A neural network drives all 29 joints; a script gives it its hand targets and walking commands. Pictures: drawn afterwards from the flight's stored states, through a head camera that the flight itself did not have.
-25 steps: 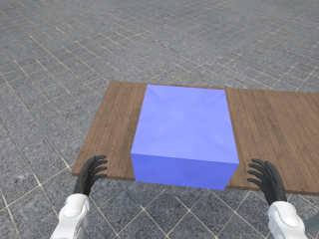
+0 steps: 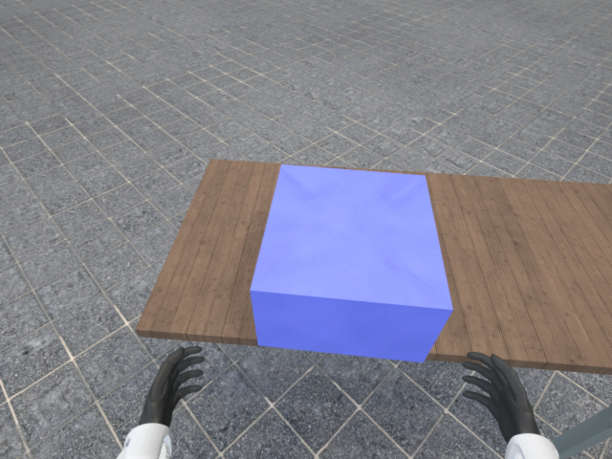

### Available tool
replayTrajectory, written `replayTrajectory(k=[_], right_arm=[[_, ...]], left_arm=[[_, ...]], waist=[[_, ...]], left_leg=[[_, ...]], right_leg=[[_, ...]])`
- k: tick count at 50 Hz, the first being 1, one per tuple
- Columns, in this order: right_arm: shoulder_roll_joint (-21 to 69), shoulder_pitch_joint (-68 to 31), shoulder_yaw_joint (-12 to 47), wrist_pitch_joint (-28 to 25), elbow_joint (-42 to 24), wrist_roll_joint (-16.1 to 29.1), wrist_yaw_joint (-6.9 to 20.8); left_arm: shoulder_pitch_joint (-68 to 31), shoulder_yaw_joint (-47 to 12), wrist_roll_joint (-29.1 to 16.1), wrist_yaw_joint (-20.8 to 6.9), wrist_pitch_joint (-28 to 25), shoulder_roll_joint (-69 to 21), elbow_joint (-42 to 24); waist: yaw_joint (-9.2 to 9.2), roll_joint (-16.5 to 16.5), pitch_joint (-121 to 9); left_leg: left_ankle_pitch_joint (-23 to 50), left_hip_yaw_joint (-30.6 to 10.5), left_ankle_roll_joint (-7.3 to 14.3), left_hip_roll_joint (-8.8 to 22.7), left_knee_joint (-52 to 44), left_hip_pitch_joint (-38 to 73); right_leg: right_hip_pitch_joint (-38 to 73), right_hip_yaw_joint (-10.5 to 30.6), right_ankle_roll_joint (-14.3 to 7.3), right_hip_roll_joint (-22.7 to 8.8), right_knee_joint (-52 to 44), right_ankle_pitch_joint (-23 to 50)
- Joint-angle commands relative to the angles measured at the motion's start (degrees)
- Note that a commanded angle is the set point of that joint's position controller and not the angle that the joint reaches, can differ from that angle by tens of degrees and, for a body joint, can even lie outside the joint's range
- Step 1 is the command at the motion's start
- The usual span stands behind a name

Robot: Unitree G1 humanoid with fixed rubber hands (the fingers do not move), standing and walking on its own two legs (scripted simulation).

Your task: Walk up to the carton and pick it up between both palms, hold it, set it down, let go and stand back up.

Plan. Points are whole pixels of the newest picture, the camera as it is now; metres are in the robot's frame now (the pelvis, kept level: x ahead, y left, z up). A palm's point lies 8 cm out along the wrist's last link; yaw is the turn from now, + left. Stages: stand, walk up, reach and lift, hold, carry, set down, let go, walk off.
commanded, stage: set down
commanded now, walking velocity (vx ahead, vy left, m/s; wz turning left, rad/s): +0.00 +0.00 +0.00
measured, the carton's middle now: (346, 255) +0.49 -0.05 -0.04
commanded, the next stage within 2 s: let go in 1.22 s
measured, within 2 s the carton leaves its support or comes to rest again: neither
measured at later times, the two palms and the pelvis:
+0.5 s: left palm (156, 440) +0.18 +0.22 -0.06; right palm (502, 449) +0.17 -0.23 -0.06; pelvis +0.01 +0.00 +0.00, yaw +0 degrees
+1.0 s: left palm (151, 458) +0.17 +0.22 -0.08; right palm out of the picture +0.16 -0.23 -0.07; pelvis +0.00 +0.00 +0.00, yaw +0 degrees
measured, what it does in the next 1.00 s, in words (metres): stands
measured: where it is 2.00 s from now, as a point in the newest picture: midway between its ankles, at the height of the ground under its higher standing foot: outside the picture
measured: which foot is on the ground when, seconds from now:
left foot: down 0.00-1.00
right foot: down 0.00-1.00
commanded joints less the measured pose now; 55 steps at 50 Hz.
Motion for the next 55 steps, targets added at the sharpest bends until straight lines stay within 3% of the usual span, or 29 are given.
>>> replayTrajectory(k=[1,4,5,6,7,8,9,10,11,12,13,14,15,16,18,19,21,24,25,35,41,52,55], right_arm=[[-7.31,-6.39,-2.27,-0.68,-7.91,-1.31,-0.66],[-7.17,-3.86,-1.74,1.29,-2.28,-3.51,-0.81],[-7.04,-4.41,-2.34,0.34,-9.55,-2.57,-1.00],[-6.67,-2.94,-1.69,1.51,-4.94,-3.91,-0.98],[-6.18,-3.12,-2.40,1.13,-8.59,-3.90,-1.13],[-6.29,-2.45,-2.61,1.94,-5.30,-5.00,-1.33],[-6.08,-2.29,-3.30,1.93,-7.64,-4.91,-1.48],[-5.82,-2.22,-2.75,2.93,-3.82,-5.67,-1.35],[-5.56,-2.76,-2.67,2.84,-7.60,-5.43,-1.42],[-5.47,-2.87,-2.96,3.53,-6.08,-6.58,-1.49],[-4.76,-2.30,-3.15,3.24,-9.40,-6.60,-1.50],[-4.28,-1.74,-2.99,4.21,-6.11,-7.31,-1.45],[-4.33,-1.84,-3.45,4.01,-9.41,-7.19,-1.63],[-3.72,-1.37,-2.82,4.50,-8.31,-7.54,-1.59],[-3.41,-0.78,-2.83,4.73,-9.66,-7.87,-1.81],[-3.78,0.10,-2.82,5.18,-6.46,-8.72,-1.79],[-2.93,1.23,-2.54,5.70,-5.99,-9.14,-2.01],[-3.14,0.21,-3.16,4.56,-9.90,-9.42,-1.95],[-2.78,-0.19,-2.36,4.88,-8.83,-9.61,-1.81],[-2.41,2.49,-2.02,7.63,-6.12,-12.02,-1.54],[-3.20,3.09,-2.19,8.20,-6.72,-13.12,-1.67],[-3.87,2.22,-2.44,8.98,-8.37,-14.01,-1.10],[-3.53,2.21,-2.69,8.98,-8.04,-14.43,-1.04]], left_arm=[[-6.17,1.77,0.28,-0.10,0.13,5.29,-8.99],[-3.18,1.71,2.20,-0.57,3.30,3.94,-5.30],[-5.05,1.87,1.17,-0.15,2.51,5.35,-13.64],[-2.69,2.31,2.99,-0.30,3.99,4.30,-7.98],[-3.07,2.69,2.37,-0.22,3.67,5.02,-12.09],[-2.11,2.82,3.22,-0.39,4.79,4.60,-8.66],[-3.31,3.10,3.07,-0.31,4.70,5.43,-12.40],[-3.16,2.61,4.22,-0.49,5.95,4.34,-8.90],[-3.05,2.46,3.10,-0.31,6.25,4.35,-11.41],[-2.78,2.40,3.92,-0.29,7.18,3.44,-8.71],[-3.51,3.10,3.50,0.19,6.71,4.93,-13.33],[-2.27,2.69,4.90,0.12,7.84,4.19,-9.25],[-3.02,3.29,4.24,0.23,7.59,4.72,-12.86],[-2.20,3.56,4.99,0.19,8.15,4.39,-10.40],[-1.59,3.98,4.83,0.04,8.49,4.60,-11.90],[0.16,3.89,5.83,-0.25,9.49,4.14,-8.35],[0.50,4.46,6.57,-0.90,10.89,4.53,-8.14],[-0.68,5.26,6.39,-0.44,10.35,4.89,-12.76],[0.31,5.12,6.72,-0.46,10.85,4.80,-10.39],[1.00,4.93,8.47,-0.58,17.24,4.54,-11.36],[1.72,5.04,9.44,-0.57,19.47,4.12,-13.43],[1.31,4.77,10.08,-0.49,21.58,3.43,-13.57],[0.34,5.06,10.27,-0.23,21.70,3.40,-14.47]], waist=[[0.19,0.82,-6.20],[-0.03,1.94,-2.85],[0.64,2.48,-7.81],[-0.03,2.54,-3.68],[0.40,2.04,-4.60],[-0.04,1.64,-2.14],[-0.06,2.16,-3.37],[-0.33,2.72,-0.43],[0.16,2.59,-1.74],[0.06,2.20,-0.01],[0.43,2.49,-2.60],[0.11,2.81,0.74],[0.39,2.19,-1.16],[0.58,2.36,0.07],[0.60,1.77,-0.27],[0.47,2.07,0.75],[0.82,2.01,0.45],[0.91,2.04,-2.82],[1.80,1.37,-1.95],[1.16,3.37,-0.51],[1.21,3.30,-1.68],[1.38,1.89,-0.30],[0.91,3.14,-0.41]], left_leg=[[8.27,-2.64,-3.06,1.86,-7.82,-1.19],[9.20,-2.83,-3.60,2.30,-8.57,0.59],[12.67,-2.52,-3.62,2.12,-8.15,2.12],[12.98,-2.24,-3.82,2.15,-8.43,1.62],[13.13,-2.34,-3.70,2.15,-8.47,2.10],[12.41,-2.10,-3.67,1.91,-8.86,1.90],[12.78,-2.14,-3.62,2.01,-8.75,3.13],[11.35,-2.29,-3.91,2.30,-9.25,2.87],[10.99,-1.92,-3.79,2.25,-9.24,2.57],[9.79,-1.95,-3.64,2.34,-9.75,2.19],[10.10,-1.72,-3.57,2.44,-9.70,2.52],[10.02,-1.50,-3.33,2.29,-9.84,1.99],[11.31,-1.37,-3.21,2.17,-9.59,2.01],[11.30,-1.06,-3.11,2.19,-9.60,1.66],[13.18,-1.07,-3.11,2.22,-9.49,1.78],[13.59,-0.93,-3.13,2.08,-9.66,2.81],[14.90,-0.81,-2.99,2.15,-9.36,3.38],[17.12,-0.37,-3.27,2.22,-8.62,4.13],[16.22,-0.14,-3.04,2.20,-8.61,3.92],[16.51,-0.08,-3.56,3.12,-9.03,6.13],[22.37,0.00,-4.08,3.26,-7.46,7.69],[15.24,0.05,-3.65,3.16,-8.08,5.92],[13.19,-0.11,-3.69,3.27,-8.39,4.70]], right_leg=[[5.86,3.38,-1.32,-2.21,-5.04,5.29],[5.30,2.82,-1.82,-2.33,-6.24,5.02],[7.21,2.77,-1.52,-2.17,-5.39,7.84],[6.49,2.69,-1.78,-2.04,-6.40,7.49],[7.41,2.57,-1.47,-2.21,-6.03,8.01],[6.81,2.52,-1.37,-2.14,-6.98,7.49],[7.48,2.73,-1.29,-2.11,-6.66,8.10],[6.82,2.62,-1.72,-2.22,-7.05,6.35],[7.69,2.55,-1.50,-2.33,-7.01,6.24],[7.14,2.48,-1.75,-2.36,-7.54,5.08],[8.36,2.78,-1.69,-2.52,-7.16,5.93],[7.27,2.59,-1.67,-2.49,-7.77,5.51],[7.86,2.66,-1.25,-2.56,-7.19,6.44],[7.79,2.79,-1.25,-2.65,-7.51,6.69],[8.43,3.20,-0.96,-2.78,-7.30,8.67],[7.68,2.84,-1.06,-2.77,-7.80,8.40],[8.55,2.86,-0.96,-3.16,-8.02,10.01],[9.86,2.31,-0.75,-2.29,-7.33,11.09],[9.67,2.58,-1.05,-2.66,-7.67,10.30],[7.85,1.48,-1.29,-2.53,-8.35,9.18],[7.78,1.28,-1.20,-2.01,-7.95,13.07],[7.41,0.70,-1.08,-2.02,-7.71,8.85],[7.53,1.04,-1.05,-2.31,-7.50,8.07]])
